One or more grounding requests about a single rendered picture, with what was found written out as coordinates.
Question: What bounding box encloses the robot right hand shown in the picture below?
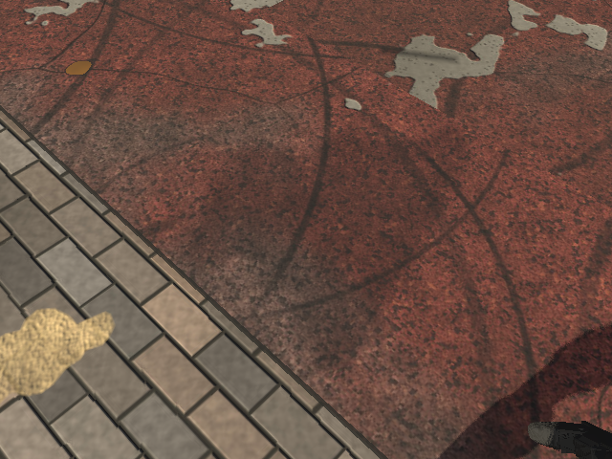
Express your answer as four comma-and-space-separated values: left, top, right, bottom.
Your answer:
528, 421, 612, 459

